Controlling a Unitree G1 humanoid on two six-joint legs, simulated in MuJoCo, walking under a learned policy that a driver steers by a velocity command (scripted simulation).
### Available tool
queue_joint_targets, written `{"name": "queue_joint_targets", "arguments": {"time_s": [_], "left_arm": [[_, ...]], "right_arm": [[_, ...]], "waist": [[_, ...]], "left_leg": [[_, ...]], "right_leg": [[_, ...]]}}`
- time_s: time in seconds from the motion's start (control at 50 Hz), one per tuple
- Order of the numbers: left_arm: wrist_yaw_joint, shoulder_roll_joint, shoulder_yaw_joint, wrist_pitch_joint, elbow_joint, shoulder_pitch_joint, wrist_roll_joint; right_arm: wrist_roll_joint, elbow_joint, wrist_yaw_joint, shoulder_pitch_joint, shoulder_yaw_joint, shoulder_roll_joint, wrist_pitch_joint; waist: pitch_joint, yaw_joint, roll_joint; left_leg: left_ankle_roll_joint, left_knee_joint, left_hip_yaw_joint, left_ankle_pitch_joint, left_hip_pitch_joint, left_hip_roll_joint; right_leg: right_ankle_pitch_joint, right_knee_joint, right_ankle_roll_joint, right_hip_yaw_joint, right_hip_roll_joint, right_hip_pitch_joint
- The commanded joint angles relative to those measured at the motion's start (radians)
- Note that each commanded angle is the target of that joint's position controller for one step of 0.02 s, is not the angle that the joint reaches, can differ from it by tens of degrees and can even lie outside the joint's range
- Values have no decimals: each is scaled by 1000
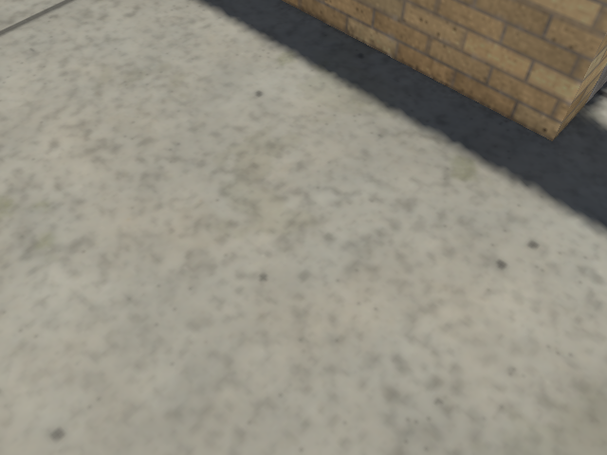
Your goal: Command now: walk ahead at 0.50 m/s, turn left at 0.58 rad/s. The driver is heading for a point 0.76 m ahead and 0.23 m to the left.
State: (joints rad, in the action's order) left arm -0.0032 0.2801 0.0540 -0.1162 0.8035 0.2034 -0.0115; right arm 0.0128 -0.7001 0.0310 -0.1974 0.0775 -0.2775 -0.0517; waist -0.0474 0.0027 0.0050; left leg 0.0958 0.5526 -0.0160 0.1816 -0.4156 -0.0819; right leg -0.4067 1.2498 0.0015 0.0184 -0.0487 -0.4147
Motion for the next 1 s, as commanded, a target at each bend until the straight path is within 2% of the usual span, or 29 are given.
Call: {"name": "queue_joint_targets", "arguments": {"time_s": [0.02,0.08,0.16,0.24,0.3,0.32,0.34,0.36,0.38,0.4,0.42,0.44,0.46,0.48,0.52,0.56,0.66,0.74,0.78,0.8,0.82,0.84,0.86,0.88,0.9,0.92,0.94,0.96,1.0], "left_arm": [[-2,120,33,-10,-102,2,18],[-10,79,23,15,-128,-38,31],[-3,39,3,12,-165,-188,27],[16,69,13,-2,-197,-274,5],[26,102,34,-18,-199,-234,0],[24,111,44,-23,-183,-166,2],[19,144,60,-29,-169,-62,15],[10,211,77,-29,-158,105,29],[20,264,90,-16,-118,163,36],[19,158,69,-9,-144,131,13],[10,105,54,1,-151,98,9],[8,93,45,9,-155,55,19],[7,76,40,13,-146,27,23],[4,64,34,12,-143,4,31],[3,67,36,6,-123,-14,27],[-4,111,51,7,-100,-19,25],[-29,151,63,47,-69,-44,6],[-30,186,74,61,-55,-36,-21],[-32,187,77,67,-59,-53,-36],[-27,155,68,66,-53,-10,-25],[-19,76,41,65,-92,17,36],[-8,71,20,59,-117,79,37],[-1,148,38,62,-105,13,10],[-3,149,36,68,-119,-37,0],[-16,132,35,78,-104,-41,13],[-26,142,39,91,-109,-50,23],[-26,140,40,101,-110,-46,23],[-27,127,37,106,-108,-35,23],[-30,103,29,111,-95,-16,20]], "right_arm": [[-8,87,-10,-6,29,-104,-21],[-2,78,-26,-34,39,-137,-26],[9,57,-44,-91,47,-157,-14],[15,40,-44,-157,47,-153,-3],[12,45,-48,-152,49,-149,6],[12,54,-48,-135,44,-133,7],[7,68,-47,-121,29,-90,2],[-12,96,-46,-127,7,-29,-4],[25,119,-47,-271,0,-17,-12],[32,84,-51,-246,20,-126,-8],[20,101,-49,-132,31,-165,0],[8,112,-49,-80,30,-147,5],[1,127,-45,-49,32,-131,5],[8,131,-40,-51,32,-113,9],[10,132,-40,-63,29,-80,23],[2,145,-44,-36,22,-59,34],[1,150,-12,54,11,-42,37],[-2,178,15,95,32,-84,43],[-7,154,15,-10,56,-119,43],[-10,129,1,-103,80,-171,41],[-14,145,-26,-155,99,-272,42],[-34,186,-21,-100,88,-314,32],[-28,198,-13,-87,71,-237,31],[-16,192,-13,-37,57,-200,27],[-2,185,-18,-7,50,-175,33],[4,187,-25,25,45,-162,41],[-7,194,-30,50,44,-167,48],[-18,198,-34,64,47,-172,51],[-24,194,-45,65,46,-169,51]], "waist": [[143,22,-17],[103,26,-21],[78,-35,-71],[77,-74,-105],[85,-41,-141],[105,0,-147],[180,53,-132],[324,109,9],[406,34,387],[307,64,234],[194,91,134],[131,72,61],[80,51,60],[52,26,84],[43,-3,104],[53,-10,95],[100,17,104],[104,17,113],[143,-45,89],[188,-79,16],[257,-61,-225],[426,-8,-319],[438,-66,-151],[341,-50,-114],[269,-23,-36],[224,-3,-52],[205,20,-79],[203,30,-99],[224,31,-106]], "left_leg": [[221,-287,414,-243,279,275],[217,-312,325,-320,166,236],[150,-284,247,-222,113,160],[128,-216,335,-105,178,189],[105,-130,430,-71,240,212],[84,-77,430,-96,231,186],[47,66,387,-127,178,137],[-1,368,277,68,32,62],[-53,653,192,441,-315,-22],[-71,778,214,377,-424,58],[-77,803,184,276,-443,90],[-80,782,160,206,-401,121],[-80,740,159,165,-381,145],[-82,715,153,150,-331,162],[-103,657,120,175,-294,160],[-125,555,96,142,-305,160],[-115,239,20,-134,-161,145],[-65,88,-12,-74,-82,115],[-18,-48,-54,-104,70,58],[20,-116,-31,-267,238,39],[118,-58,296,-764,488,284],[359,-113,700,-744,654,498],[316,-151,614,-587,597,439],[257,-154,502,-492,503,387],[199,-165,432,-394,396,330],[174,-184,398,-338,288,297],[162,-204,373,-320,196,266],[161,-211,363,-327,156,250],[164,-205,336,-352,142,245]], "right_leg": [[74,-64,8,72,-75,-241],[151,-218,47,43,-63,-225],[420,-541,60,22,-1,-153],[438,-689,48,38,42,-103],[328,-755,10,44,58,-28],[330,-800,-14,28,64,68],[331,-793,-56,71,1,250],[316,-783,-124,267,-197,518],[79,-903,-288,759,-388,761],[-116,-940,-265,756,-374,707],[-85,-942,-219,580,-330,589],[43,-958,-197,457,-285,463],[138,-980,-191,371,-248,378],[271,-996,-181,284,-220,307],[594,-997,-192,161,-209,260],[794,-992,-202,78,-221,270],[781,-974,-160,-103,-187,286],[767,-877,-127,-126,-219,353],[841,-695,-91,-161,-191,353],[742,-508,-45,-190,-128,279],[109,-173,23,-204,-42,-12],[-338,108,60,-32,100,-250],[-242,147,52,79,49,-276],[-161,110,40,71,25,-295],[-101,35,43,69,-6,-282],[-63,-39,47,68,-18,-239],[-33,-69,49,53,-6,-173],[-15,-106,54,42,10,-141],[1,-191,67,34,20,-109]]}}
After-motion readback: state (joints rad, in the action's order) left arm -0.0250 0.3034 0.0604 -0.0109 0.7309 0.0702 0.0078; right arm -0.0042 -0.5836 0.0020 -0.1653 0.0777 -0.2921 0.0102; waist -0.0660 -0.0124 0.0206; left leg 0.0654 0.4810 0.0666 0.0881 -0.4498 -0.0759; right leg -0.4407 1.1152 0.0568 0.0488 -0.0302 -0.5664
